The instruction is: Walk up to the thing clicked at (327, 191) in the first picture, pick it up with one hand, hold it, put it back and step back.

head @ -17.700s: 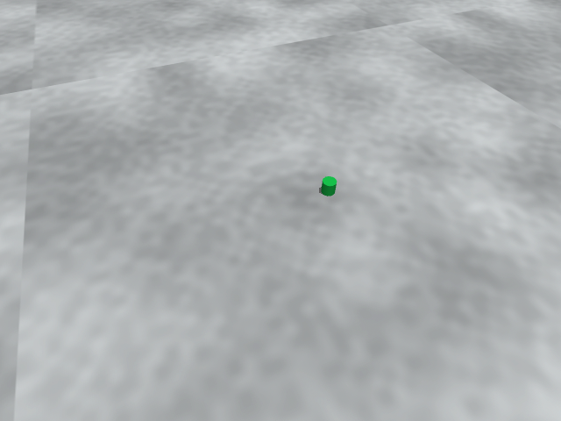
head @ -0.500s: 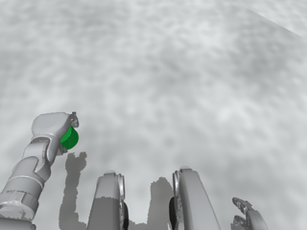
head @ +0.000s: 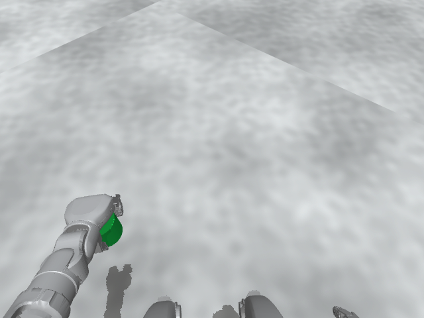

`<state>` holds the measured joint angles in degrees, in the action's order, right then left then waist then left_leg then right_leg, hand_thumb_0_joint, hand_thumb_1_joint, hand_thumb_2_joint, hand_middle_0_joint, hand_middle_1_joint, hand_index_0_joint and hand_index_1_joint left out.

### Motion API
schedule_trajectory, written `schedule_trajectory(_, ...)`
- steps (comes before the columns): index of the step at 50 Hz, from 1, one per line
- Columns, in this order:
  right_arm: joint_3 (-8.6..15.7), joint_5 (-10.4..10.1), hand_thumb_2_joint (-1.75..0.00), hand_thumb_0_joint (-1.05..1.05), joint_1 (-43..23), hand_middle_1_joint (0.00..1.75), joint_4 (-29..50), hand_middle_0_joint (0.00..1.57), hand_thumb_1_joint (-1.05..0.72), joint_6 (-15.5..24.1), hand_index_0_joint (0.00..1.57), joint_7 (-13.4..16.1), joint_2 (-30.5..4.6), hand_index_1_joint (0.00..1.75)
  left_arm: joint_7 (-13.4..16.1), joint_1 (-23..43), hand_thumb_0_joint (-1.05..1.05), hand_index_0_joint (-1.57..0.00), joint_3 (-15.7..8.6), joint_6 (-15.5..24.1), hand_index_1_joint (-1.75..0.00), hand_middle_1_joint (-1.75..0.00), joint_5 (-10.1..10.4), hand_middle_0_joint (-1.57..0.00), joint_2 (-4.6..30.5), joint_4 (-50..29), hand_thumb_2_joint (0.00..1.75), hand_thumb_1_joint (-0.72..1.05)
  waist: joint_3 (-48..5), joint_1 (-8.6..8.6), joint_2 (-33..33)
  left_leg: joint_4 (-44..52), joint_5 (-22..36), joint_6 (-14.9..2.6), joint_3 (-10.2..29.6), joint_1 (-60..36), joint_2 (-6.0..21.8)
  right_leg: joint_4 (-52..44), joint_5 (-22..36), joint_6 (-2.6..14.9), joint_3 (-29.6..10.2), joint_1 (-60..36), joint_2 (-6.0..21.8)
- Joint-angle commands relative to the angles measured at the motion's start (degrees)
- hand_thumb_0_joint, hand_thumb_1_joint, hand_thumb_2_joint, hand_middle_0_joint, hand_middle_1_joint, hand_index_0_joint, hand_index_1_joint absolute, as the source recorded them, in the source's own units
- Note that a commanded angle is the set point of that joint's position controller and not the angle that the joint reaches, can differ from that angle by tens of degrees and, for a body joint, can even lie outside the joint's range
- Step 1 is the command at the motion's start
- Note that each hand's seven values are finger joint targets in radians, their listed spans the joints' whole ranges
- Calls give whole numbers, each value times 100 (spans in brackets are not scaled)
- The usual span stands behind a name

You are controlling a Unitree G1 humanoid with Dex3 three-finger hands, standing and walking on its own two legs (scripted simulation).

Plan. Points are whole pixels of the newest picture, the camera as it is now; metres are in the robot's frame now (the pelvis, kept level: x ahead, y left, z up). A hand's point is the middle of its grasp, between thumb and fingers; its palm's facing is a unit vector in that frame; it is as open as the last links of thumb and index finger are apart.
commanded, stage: lift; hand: left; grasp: from above
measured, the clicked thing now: (102, 226) +0.35 +0.23 -0.10
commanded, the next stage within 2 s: hold in 0.26 s
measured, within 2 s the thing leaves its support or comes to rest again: neither
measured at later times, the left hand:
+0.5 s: hand (92, 206) +0.35 +0.22 -0.01, palm faces -0.44 -0.06 -0.90, open 9.5 cm
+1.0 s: hand (86, 197) +0.35 +0.22 +0.03, palm faces -0.44 -0.05 -0.90, open 9.5 cm
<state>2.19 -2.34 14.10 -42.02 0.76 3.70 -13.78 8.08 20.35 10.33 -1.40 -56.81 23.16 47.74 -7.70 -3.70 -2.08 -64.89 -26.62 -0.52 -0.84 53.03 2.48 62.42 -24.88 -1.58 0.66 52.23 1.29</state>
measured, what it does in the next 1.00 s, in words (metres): rises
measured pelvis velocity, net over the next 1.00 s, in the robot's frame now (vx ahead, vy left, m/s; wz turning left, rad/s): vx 0.05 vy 0.00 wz -0.02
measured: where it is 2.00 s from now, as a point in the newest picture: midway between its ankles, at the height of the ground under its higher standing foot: outside the picture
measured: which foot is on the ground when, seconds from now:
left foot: down 0.00-1.00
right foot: down 0.00-1.00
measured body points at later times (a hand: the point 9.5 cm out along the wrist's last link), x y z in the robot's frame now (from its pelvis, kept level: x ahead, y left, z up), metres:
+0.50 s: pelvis +0.04 +0.00 +0.06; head +0.08 -0.01 +0.51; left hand +0.37 +0.22 +0.04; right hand +0.12 -0.27 -0.07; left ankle +0.05 +0.11 -0.65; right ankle +0.05 -0.14 -0.65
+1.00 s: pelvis +0.05 +0.00 +0.08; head +0.07 -0.02 +0.52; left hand +0.37 +0.22 +0.08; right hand +0.16 -0.27 -0.05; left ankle +0.05 +0.11 -0.65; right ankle +0.05 -0.14 -0.65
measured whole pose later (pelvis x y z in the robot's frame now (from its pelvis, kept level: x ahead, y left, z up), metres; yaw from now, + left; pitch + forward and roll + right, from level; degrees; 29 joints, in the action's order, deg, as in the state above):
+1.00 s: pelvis +0.05 +0.00 +0.08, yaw -1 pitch +5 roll +0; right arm 3.2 -3.4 13.7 -40.1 -3.3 2.7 -14.6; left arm 1.4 16.3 11.5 -0.1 -56.9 22.8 41.7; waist -3.2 -0.6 -2.5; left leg -34.6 -17.5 0.0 -3.3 21.8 1.6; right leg 34.7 -16.6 -1.4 -0.9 22.9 1.6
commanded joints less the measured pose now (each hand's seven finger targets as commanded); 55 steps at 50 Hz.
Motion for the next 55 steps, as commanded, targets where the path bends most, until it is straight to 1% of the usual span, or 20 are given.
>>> schedule_trajectory(1, 262, 23, -90, 0, 126, 30, 511, 20, -91, 187, 20, 11, -844, 30, 272, 1709, 0, -81, -395, -7, -88, -90, -27, -79, 1022, -780, 85, 41, -1530, -8, -184, 1562, 739, 63, 201, -1726, -219, -1367, 598, 279, -2, -1190, -315)
schedule_trajectory(5, 277, 18, -90, 0, 192, 30, 513, 20, -91, 161, 20, -17, -876, 30, 286, 1699, 0, -79, -450, -12, -90, -92, -31, -77, 1113, -769, 89, 38, -1451, 34, -103, 1871, 1035, 59, 172, -2078, -237, -1692, 855, 261, 5, -1594, -300)
schedule_trajectory(7, 277, 12, -90, 0, 186, 30, 514, 20, -91, 151, 20, -35, -861, 30, 273, 1615, 0, -81, -317, -22, -90, -91, -23, -79, 911, -673, 89, 41, -1402, 28, -39, 2013, 1191, 61, 162, -2272, -233, -1809, 1001, 268, 15, -1733, -296)
schedule_trajectory(8, 287, 13, -90, 0, 177, 30, 545, 20, -91, 144, 20, -41, -883, 30, 276, 1644, 0, -81, -343, -17, -90, -91, -1, -80, 951, -687, 91, 41, -1403, 2, 47, 2087, 1233, 59, 166, -2386, -234, -1910, 1024, 255, 26, -1844, -293)
schedule_trajectory(10, 300, 11, -90, 0, 166, 30, 548, 20, -91, 121, 20, -40, -864, 30, 278, 1740, 0, -81, -400, -2, -92, -94, 14, -80, 1059, -827, 93, 41, -1385, 68, 17, 2205, 1316, 42, 112, -2461, -270, -2090, 1121, 240, -21, -2087, -272)
schedule_trajectory(14, 301, -10, -90, 0, 167, 30, 534, 20, -91, 114, 20, -49, -868, 30, 249, 1630, 0, -80, -314, 12, -93, -95, 21, -79, 905, -712, 96, 40, -1246, 10, 69, 2439, 1463, 56, 92, -2741, -262, -2307, 1245, 241, -14, -2217, -277)
schedule_trajectory(16, 327, -13, -90, 0, 162, 30, 523, 20, -91, 100, 20, -49, -873, 30, 237, 1691, 0, -80, -393, 53, -92, -93, -5, -79, 1057, -872, 94, 40, -1297, 82, -26, 2522, 1604, 65, 76, -2876, -269, -2393, 1352, 239, -30, -2368, -275)
schedule_trajectory(20, 328, -25, -90, 0, 110, 30, 519, 20, -90, 77, 20, -54, -876, 30, 205, 1553, 0, -80, -359, 53, -90, -93, -36, -77, 1006, -809, 92, 40, -1253, 123, 25, 2689, 1876, 71, 20, -3111, -286, -2553, 1594, 241, -38, -2600, -278)
schedule_trajectory(23, 346, -23, -90, 0, 155, 30, 485, 20, -90, 56, 20, -55, -883, 30, 102, 1639, 0, -77, -313, 66, -91, -94, -69, -74, 1000, -790, 89, 37, -1248, 81, 137, 2736, 2203, 55, 9, -3212, -273, -2618, 1905, 226, -36, -2788, -292)
schedule_trajectory(24, 364, -34, -90, 0, 124, 30, 513, 20, -90, 52, 20, -50, -897, 30, 87, 1828, 0, -77, -411, 114, -91, -94, -30, -74, 1158, -1141, 91, 37, -1432, 164, 26, 2775, 2257, 57, -17, -3358, -293, -2681, 1967, 217, -54, -2933, -282)
schedule_trajectory(25, 358, -41, -90, 0, 127, 30, 504, 20, -90, 36, 20, -55, -899, 30, 52, 1532, 0, -76, -415, 99, -92, -95, -42, -73, 1123, -800, 92, 35, -1272, 134, 100, 2789, 2293, 48, -50, -3322, -307, -2711, 2008, 216, -73, -2927, -276)
schedule_trajectory(28, 342, -53, -90, 0, 98, 30, 544, 20, -90, 6, 20, -67, -881, 30, -36, 1510, 0, -78, -310, 114, -91, -94, -39, -75, 957, -859, 92, 38, -1058, 129, 221, 2932, 2226, 46, -35, -3311, -300, -2807, 1948, 221, -69, -2938, -292)
schedule_trajectory(30, 368, -52, -90, 0, 41, 30, 593, 20, -90, -9, 20, -70, -902, 30, -112, 1444, 0, -78, -379, 139, -91, -94, 4, -75, 1066, -1023, 90, 40, -1174, 207, 51, 2992, 2368, 73, -55, -3506, -287, -2835, 1994, 242, -40, -3059, -303)
schedule_trajectory(35, 360, -64, -90, 0, 16, 30, 666, 20, -90, -81, 20, -72, -889, 30, -220, 1463, 0, -77, -363, 173, -91, -93, -52, -75, 1024, -1182, 93, 37, -1136, 191, 174, 3040, 2630, 34, -82, -3601, -307, -2905, 2329, 211, -79, -3221, -291)
schedule_trajectory(36, 378, -70, -90, 0, 20, 30, 691, 20, -90, -90, 20, -72, -918, 30, -230, 1568, 0, -78, -438, 192, -90, -93, -31, -75, 1151, -1421, 92, 38, -1243, 205, 70, 3071, 2714, 52, -93, -3712, -300, -2904, 2372, 217, -61, -3315, -294)
schedule_trajectory(40, 355, -73, -90, 0, -75, 30, 747, 20, -90, -133, 20, -70, -882, 30, -309, 1476, 0, -78, -351, 175, -92, -96, -70, -75, 1048, -1418, 92, 39, -1081, 235, 125, 3183, 2631, 37, -88, -3735, -312, -3022, 2342, 209, -82, -3363, -281)
schedule_trajectory(42, 360, -87, -90, 0, -87, 30, 788, 20, -90, -152, 20, -66, -911, 30, -331, 1487, 0, -80, -455, 174, -93, -96, -44, -76, 1193, -1509, 94, 42, -1088, 255, 152, 3243, 2625, 27, -104, -3768, -312, -3070, 2339, 202, -78, -3451, -278)
schedule_trajectory(44, 344, -92, -90, 0, -162, 30, 821, 20, -90, -174, 20, -63, -873, 30, -391, 1350, 0, -79, -380, 152, -92, -95, -71, -77, 1092, -1471, 94, 40, -954, 283, 80, 3298, 2567, 22, -130, -3797, -320, -3125, 2292, 215, -96, -3400, -268)
schedule_trajectory(49, 328, -103, -90, 0, -274, 30, 899, 20, -90, -204, 20, -50, -889, 30, -525, 1345, 0, -81, -387, 167, -91, -94, 0, -78, 1140, -1680, 93, 42, -926, 312, 128, 3453, 2549, 9, -114, -3933, -295, -3246, 2231, 212, -56, -3534, -276)
schedule_trajectory(55, 276, -119, -90, 0, -398, 30, 983, 20, -90, -222, 20, -33, -868, 30, -565, 1254, 0, -79, -459, 194, -92, -96, 19, -76, 1200, -1781, 93, 40, -751, 316, 160, 3641, 2131, -15, -134, -3927, -305, -3418, 1850, 209, -95, -3533, -265)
